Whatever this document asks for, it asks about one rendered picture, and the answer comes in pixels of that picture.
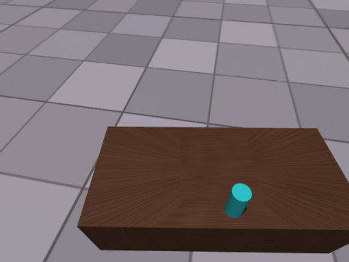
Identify can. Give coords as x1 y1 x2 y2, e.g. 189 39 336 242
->
225 183 252 218

